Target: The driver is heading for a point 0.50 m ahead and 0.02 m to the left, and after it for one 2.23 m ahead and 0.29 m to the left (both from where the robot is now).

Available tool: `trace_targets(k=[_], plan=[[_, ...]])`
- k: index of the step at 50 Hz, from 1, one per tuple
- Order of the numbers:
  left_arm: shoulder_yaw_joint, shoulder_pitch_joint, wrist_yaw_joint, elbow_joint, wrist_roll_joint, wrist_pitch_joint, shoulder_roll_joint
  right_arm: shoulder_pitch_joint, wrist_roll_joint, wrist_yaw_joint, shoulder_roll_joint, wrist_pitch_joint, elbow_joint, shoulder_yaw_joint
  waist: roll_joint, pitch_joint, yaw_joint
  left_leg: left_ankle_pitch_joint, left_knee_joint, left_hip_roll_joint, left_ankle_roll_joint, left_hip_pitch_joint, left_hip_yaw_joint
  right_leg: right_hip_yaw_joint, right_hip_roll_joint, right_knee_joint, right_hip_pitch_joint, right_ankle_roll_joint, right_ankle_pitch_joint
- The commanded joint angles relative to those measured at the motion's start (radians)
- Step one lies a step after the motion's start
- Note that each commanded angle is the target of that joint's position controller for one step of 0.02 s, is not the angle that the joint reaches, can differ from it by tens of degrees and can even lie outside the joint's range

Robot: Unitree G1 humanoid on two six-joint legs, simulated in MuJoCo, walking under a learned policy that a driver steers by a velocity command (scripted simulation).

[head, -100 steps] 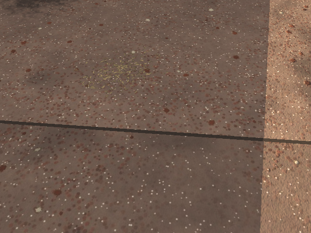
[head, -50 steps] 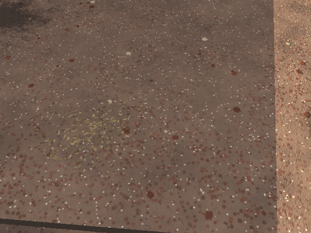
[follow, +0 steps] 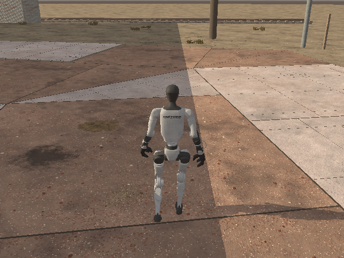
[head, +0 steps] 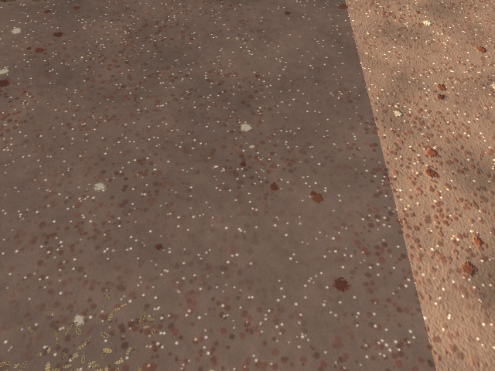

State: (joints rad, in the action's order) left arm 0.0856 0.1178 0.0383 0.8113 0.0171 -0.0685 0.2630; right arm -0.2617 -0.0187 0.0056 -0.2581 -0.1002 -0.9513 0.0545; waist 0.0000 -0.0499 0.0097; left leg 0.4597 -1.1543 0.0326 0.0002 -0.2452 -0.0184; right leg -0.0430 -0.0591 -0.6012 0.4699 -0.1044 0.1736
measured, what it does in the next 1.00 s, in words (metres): walks ahead: left foot, then right foot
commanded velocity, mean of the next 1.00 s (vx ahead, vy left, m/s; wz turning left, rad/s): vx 0.32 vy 0.00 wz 0.07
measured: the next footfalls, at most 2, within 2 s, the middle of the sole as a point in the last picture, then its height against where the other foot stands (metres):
left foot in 0.42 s outside the picture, level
right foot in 0.92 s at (295, 336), level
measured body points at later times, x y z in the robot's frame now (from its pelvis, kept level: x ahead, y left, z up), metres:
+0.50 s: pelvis +0.30 +0.04 +0.01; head +0.33 +0.05 +0.45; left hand +0.35 +0.32 -0.13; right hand +0.45 -0.23 -0.09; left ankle +0.40 +0.13 -0.72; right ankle +0.11 -0.07 -0.65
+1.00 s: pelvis +0.43 +0.01 +0.02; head +0.46 +0.00 +0.46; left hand +0.56 +0.30 -0.07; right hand +0.59 -0.27 -0.10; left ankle +0.38 +0.12 -0.67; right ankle +0.49 -0.10 -0.72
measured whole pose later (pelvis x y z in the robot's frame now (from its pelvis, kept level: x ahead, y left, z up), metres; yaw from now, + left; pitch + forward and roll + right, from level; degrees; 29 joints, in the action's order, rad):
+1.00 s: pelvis +0.43 +0.01 +0.02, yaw +10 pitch +3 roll +0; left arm 0.06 0.11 -0.03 0.73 -0.03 -0.03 0.26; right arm -0.19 -0.01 0.03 -0.33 0.02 -0.77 0.08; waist -0.04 -0.01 0.03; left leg 0.54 -0.95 -0.10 -0.02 -0.45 0.12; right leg 0.03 -0.01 -0.48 0.35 -0.01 0.18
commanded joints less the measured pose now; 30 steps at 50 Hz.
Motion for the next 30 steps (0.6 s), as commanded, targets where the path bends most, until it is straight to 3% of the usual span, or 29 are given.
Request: trace_targets(k=[1,3,5,8,11,16,19,20,21,22,23,24,25,26,27,28,30], plan=[[0.029,0.152,-0.013,-0.031,-0.005,-0.009,0.121,0.093,0.001,-0.005,-0.127,-0.068,0.12,0.023,-0.003,0.162,-0.06,-0.093,-0.104,0.062,0.028,-0.512,0.101,0.493,0.29,0.314,-0.535,-0.21,-0.112],[0.016,0.084,-0.019,-0.06,-0.017,-0.01,0.091,0.06,0.015,0.0,-0.13,-0.036,0.118,0.037,0.012,0.123,0.004,-0.13,-0.001,0.098,0.01,-0.379,0.1,0.402,0.25,0.361,-0.349,-0.198,-0.209],[0.019,0.099,-0.029,-0.058,-0.014,-0.015,0.114,0.052,0.024,0.003,-0.098,-0.013,0.12,0.033,0.028,0.1,0.017,-0.175,0.095,0.102,-0.02,-0.353,0.073,0.33,0.235,0.391,-0.268,-0.2,-0.282],[0.023,0.154,-0.045,-0.037,-0.009,-0.017,0.139,0.148,0.032,0.005,-0.073,-0.003,0.15,0.023,0.043,0.066,-0.015,-0.372,0.306,0.091,-0.045,-0.364,0.052,0.245,0.2,0.414,-0.236,-0.168,-0.31],[0.021,0.195,-0.048,-0.019,-0.004,-0.015,0.139,0.248,0.022,-0.006,-0.057,-0.009,0.173,0.013,0.063,0.045,-0.062,-0.572,0.515,0.051,-0.036,-0.311,0.033,0.196,0.168,0.415,-0.237,-0.122,-0.211],[0.021,0.265,-0.047,0.022,-0.001,-0.009,0.144,0.347,0.01,-0.028,-0.088,-0.022,0.216,0.012,0.075,0.003,-0.098,-0.533,0.635,0.031,0.005,-0.372,0.045,0.26,0.248,0.357,-0.407,-0.112,-0.18],[0.027,0.262,-0.055,0.029,-0.004,0.006,0.161,0.298,0.009,-0.038,-0.116,-0.033,0.215,0.02,0.101,0.021,-0.057,-0.412,0.67,0.009,0.049,-0.314,0.029,0.281,0.283,0.278,-0.496,-0.083,-0.341],[0.026,0.239,-0.056,0.023,-0.003,0.01,0.164,0.22,0.01,-0.037,-0.136,-0.036,0.194,0.031,0.104,0.063,-0.009,-0.405,0.697,-0.02,0.071,-0.198,0.0,0.257,0.258,0.197,-0.495,-0.066,-0.499],[0.017,0.226,-0.054,0.014,-0.007,0.012,0.143,0.077,0.018,-0.033,-0.176,-0.037,0.152,0.05,0.083,0.165,0.055,-0.444,0.683,-0.009,0.106,0.017,0.009,0.213,0.201,0.032,-0.442,-0.041,-0.578],[-0.001,0.22,-0.058,-0.011,-0.026,0.014,0.107,-0.09,0.035,-0.03,-0.239,-0.036,0.128,0.063,-0.019,0.31,0.112,-0.561,0.652,0.159,0.176,0.281,0.204,0.147,0.122,-0.264,-0.285,0.004,-0.362],[-0.021,0.376,-0.052,-0.006,-0.015,-0.004,0.024,-0.14,0.039,-0.039,-0.293,-0.025,0.094,0.077,-0.335,0.411,0.036,-0.559,0.741,0.354,0.347,0.587,0.635,0.105,-0.046,-0.605,0.085,0.086,0.311],[-0.01,0.345,-0.05,0.009,-0.017,-0.018,0.11,-0.118,0.008,-0.044,-0.198,-0.019,0.107,0.05,-0.239,0.388,0.063,-0.556,0.792,0.337,0.331,0.588,0.698,0.19,-0.004,-0.708,0.188,0.092,0.433],[-0.001,0.25,-0.047,-0.015,-0.006,-0.025,0.147,-0.032,0.005,-0.043,-0.159,-0.014,0.129,0.037,-0.153,0.261,0.061,-0.678,0.777,0.303,0.292,0.469,0.539,0.169,0.041,-0.725,0.232,0.098,0.369],[-0.003,0.186,-0.052,-0.029,-0.012,-0.027,0.14,0.034,0.014,-0.041,-0.145,-0.006,0.148,0.03,-0.049,0.195,0.042,-0.84,0.774,0.261,0.273,0.337,0.424,0.135,0.079,-0.688,0.205,0.11,0.308],[0.002,0.143,-0.057,-0.042,-0.027,-0.024,0.136,0.068,0.015,-0.04,-0.127,0.0,0.152,0.024,-0.006,0.144,0.025,-0.952,0.787,0.229,0.269,0.23,0.355,0.119,0.102,-0.624,0.182,0.121,0.278],[0.004,0.143,-0.061,-0.055,-0.032,-0.016,0.122,0.073,0.024,-0.036,-0.121,0.002,0.149,0.019,-0.027,0.145,-0.004,-1.011,0.801,0.206,0.262,0.166,0.321,0.123,0.12,-0.57,0.121,0.125,0.252],[-0.001,0.161,-0.071,-0.066,-0.024,0.004,0.087,0.073,0.026,-0.03,-0.151,0.007,0.146,0.029,-0.077,0.154,-0.031,-1.071,0.82,0.181,0.269,0.112,0.281,0.116,0.113,-0.467,0.072,0.142,0.24]])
